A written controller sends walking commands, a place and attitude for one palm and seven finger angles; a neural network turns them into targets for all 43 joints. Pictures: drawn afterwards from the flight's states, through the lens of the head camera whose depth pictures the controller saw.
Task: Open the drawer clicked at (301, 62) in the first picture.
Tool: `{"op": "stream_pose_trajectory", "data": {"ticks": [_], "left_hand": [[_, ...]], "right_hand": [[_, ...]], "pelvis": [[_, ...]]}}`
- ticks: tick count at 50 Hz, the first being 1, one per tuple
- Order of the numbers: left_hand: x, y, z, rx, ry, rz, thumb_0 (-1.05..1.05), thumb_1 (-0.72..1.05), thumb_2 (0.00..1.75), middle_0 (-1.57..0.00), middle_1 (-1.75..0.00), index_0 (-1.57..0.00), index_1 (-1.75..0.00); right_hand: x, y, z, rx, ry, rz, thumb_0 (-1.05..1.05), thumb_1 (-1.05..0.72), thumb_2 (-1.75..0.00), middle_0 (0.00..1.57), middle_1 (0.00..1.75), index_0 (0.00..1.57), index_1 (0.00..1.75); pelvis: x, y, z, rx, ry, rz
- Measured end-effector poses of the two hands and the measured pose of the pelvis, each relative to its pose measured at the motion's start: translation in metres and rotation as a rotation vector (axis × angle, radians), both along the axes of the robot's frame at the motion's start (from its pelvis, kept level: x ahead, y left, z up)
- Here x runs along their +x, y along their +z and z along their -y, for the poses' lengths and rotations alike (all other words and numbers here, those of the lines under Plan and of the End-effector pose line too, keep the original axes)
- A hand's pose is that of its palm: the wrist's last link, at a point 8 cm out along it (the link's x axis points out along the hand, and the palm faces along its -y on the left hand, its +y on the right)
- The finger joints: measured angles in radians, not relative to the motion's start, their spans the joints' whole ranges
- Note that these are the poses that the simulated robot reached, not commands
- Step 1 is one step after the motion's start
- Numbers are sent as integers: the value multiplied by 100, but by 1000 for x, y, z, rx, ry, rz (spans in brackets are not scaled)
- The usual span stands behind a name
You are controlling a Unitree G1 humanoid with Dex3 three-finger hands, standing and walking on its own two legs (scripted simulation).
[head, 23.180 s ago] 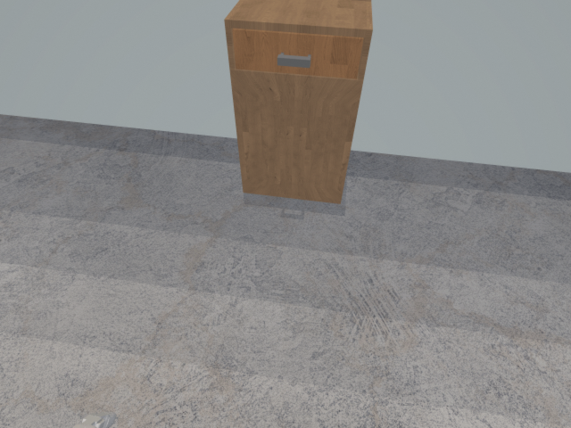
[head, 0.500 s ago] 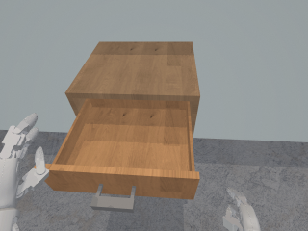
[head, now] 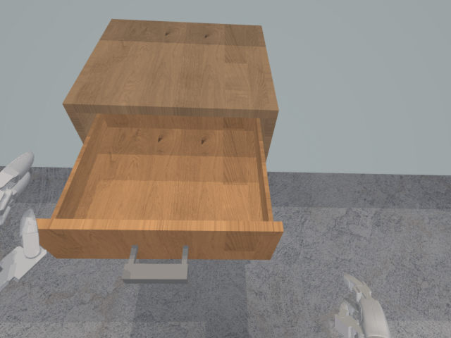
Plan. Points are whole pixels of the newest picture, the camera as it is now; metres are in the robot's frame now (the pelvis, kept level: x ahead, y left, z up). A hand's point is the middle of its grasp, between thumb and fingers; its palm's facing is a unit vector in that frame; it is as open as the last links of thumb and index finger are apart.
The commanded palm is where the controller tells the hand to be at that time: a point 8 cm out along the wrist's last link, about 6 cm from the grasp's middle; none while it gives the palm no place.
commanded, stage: step back with the hand held close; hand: left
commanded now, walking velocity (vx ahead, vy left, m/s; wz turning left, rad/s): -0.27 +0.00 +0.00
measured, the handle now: (158, 261) +0.26 +0.14 -0.04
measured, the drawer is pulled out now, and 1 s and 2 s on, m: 0.30 0.30 0.30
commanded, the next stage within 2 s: stop stepping back and stand still in 0.72 s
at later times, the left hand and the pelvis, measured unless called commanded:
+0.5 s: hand out of the picture +0.11 +0.24 +0.16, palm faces +0.40 -0.80 -0.45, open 7.4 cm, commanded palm +0.04 +0.28 +0.18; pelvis -0.08 -0.01 +0.00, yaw +2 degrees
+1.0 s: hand out of the picture -0.01 +0.20 +0.16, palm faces +0.32 -0.82 -0.47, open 7.4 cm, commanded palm -0.07 +0.25 +0.18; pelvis -0.20 -0.04 +0.00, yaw +1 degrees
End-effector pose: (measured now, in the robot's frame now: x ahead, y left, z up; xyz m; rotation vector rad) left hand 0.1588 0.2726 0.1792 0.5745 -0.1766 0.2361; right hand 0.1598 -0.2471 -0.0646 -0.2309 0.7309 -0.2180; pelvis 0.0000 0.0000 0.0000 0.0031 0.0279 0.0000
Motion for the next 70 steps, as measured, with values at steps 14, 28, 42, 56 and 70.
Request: {"op": "stream_pose_trajectory", "data": {"ticks": [14,28,42,56,70], "left_hand": [[-56,-7,11,-90,112,98,1,89,90,-21,-30,-21,-30],[-102,13,2,-17,93,136,1,89,90,-21,-30,-21,-30],[-152,-7,51,-51,-31,-23,1,89,90,-22,-30,-21,-30],[-237,17,33,-9,89,153,1,89,90,-21,-30,-21,-30],[-259,-9,39,-95,49,61,1,89,90,-21,-30,-21,-30]], "right_hand": [[-34,-16,-14,31,91,22,1,-91,-90,20,30,20,30],[-89,-7,-10,36,84,20,1,-91,-90,20,30,20,30],[-154,0,32,35,20,-15,1,-91,-90,20,30,20,30],[-224,-7,19,50,64,30,1,-91,-90,20,30,20,30],[-272,-4,34,-8,29,-17,1,-91,-90,20,30,20,30]], "pelvis": [[-42,-10,11,-4,22,18],[-88,-2,14,-13,16,16],[-162,4,43,32,-10,-32],[-213,-3,43,8,15,36],[-248,0,39,2,21,34]]}}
